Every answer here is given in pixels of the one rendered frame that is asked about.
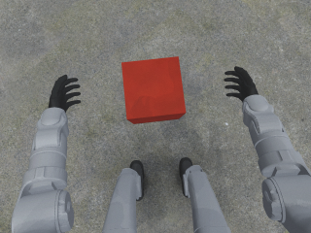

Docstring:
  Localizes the carton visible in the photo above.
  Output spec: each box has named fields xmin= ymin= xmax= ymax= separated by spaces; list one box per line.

xmin=121 ymin=56 xmax=187 ymax=124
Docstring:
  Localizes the robot right upper arm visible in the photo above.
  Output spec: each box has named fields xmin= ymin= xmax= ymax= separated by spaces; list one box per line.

xmin=261 ymin=175 xmax=311 ymax=233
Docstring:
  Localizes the right robot thigh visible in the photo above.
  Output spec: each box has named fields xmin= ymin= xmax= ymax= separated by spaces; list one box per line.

xmin=183 ymin=170 xmax=231 ymax=233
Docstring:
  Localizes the robot left upper arm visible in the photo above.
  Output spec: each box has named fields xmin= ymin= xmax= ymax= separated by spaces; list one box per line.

xmin=13 ymin=189 xmax=75 ymax=233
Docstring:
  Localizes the robot right forearm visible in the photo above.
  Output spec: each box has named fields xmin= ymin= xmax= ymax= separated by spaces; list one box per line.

xmin=242 ymin=94 xmax=311 ymax=178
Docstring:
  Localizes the robot right hand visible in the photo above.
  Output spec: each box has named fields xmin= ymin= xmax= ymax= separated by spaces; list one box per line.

xmin=224 ymin=66 xmax=259 ymax=103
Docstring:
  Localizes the robot left hand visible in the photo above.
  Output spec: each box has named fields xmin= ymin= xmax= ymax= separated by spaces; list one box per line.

xmin=48 ymin=75 xmax=82 ymax=113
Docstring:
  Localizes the robot left shin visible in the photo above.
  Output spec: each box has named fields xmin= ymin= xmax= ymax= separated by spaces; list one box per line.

xmin=117 ymin=168 xmax=139 ymax=180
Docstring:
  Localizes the robot left forearm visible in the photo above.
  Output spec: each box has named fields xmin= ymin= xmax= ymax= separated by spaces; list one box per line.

xmin=11 ymin=107 xmax=70 ymax=233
